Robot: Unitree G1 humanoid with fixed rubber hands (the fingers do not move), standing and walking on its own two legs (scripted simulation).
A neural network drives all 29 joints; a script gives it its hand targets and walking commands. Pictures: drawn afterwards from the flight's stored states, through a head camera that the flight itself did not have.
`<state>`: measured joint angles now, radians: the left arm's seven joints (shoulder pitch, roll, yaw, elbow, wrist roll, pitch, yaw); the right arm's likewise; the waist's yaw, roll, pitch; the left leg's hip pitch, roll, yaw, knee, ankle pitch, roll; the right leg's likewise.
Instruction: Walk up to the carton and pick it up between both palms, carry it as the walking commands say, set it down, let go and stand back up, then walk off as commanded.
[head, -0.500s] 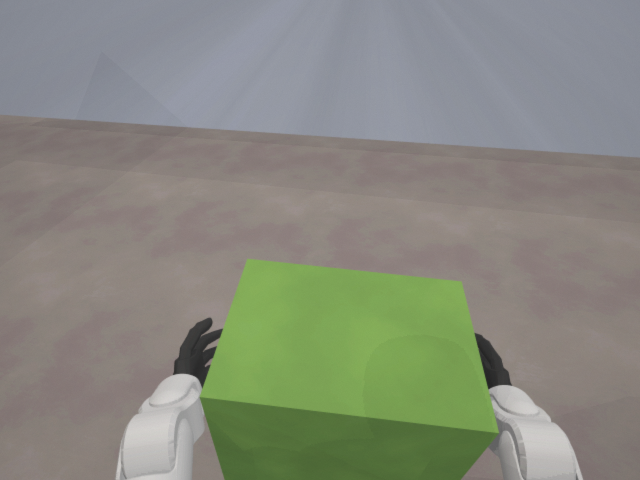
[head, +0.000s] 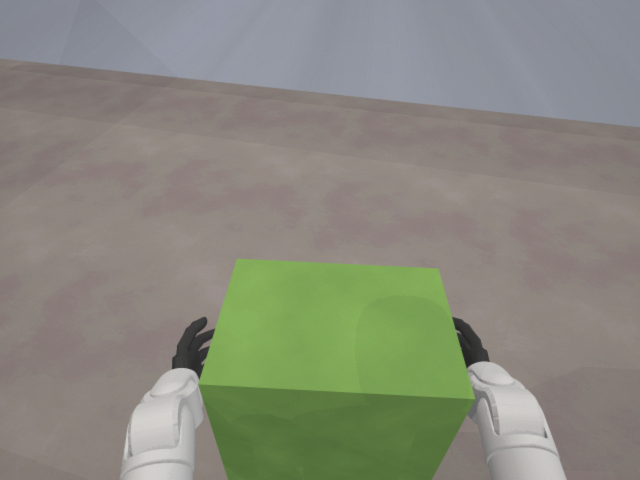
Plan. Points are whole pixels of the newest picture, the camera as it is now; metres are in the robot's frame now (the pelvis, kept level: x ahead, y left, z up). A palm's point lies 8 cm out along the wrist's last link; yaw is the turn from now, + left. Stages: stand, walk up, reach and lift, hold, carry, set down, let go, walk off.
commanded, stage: set down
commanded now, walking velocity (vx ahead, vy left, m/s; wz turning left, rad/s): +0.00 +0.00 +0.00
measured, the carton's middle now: (330, 386) +0.28 +0.02 -0.05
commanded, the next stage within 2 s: none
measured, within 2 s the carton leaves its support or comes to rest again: neither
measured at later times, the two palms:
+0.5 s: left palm (214, 386) +0.29 +0.19 -0.07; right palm (457, 377) +0.32 -0.17 -0.08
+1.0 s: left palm (216, 415) +0.28 +0.20 -0.16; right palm (439, 397) +0.32 -0.16 -0.16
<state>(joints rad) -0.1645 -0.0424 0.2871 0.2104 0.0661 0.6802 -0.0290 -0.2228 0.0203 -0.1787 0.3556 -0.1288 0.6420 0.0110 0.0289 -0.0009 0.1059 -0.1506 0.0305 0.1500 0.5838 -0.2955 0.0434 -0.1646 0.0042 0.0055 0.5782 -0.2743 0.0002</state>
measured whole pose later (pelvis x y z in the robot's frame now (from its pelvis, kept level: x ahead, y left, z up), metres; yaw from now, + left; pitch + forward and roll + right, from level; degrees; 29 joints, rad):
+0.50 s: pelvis +0.01 -0.01 -0.01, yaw +0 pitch +15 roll +0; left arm -0.18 -0.09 0.34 0.30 0.13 0.23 -0.10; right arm -0.26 0.02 -0.23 0.41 -0.14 0.26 0.04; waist 0.03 0.00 0.07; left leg -0.63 0.03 0.15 0.64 -0.27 0.04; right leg -0.65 0.00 0.01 0.65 -0.26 0.00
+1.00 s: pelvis -0.03 +0.00 -0.06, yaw +1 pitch +32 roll +0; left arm -0.31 0.00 0.24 0.40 0.10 0.03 0.02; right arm -0.40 -0.05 -0.19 0.50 -0.12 0.04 -0.03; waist 0.04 -0.04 -0.03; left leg -1.17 0.03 0.13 0.88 -0.27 0.06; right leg -1.18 0.00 0.01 0.87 -0.26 0.00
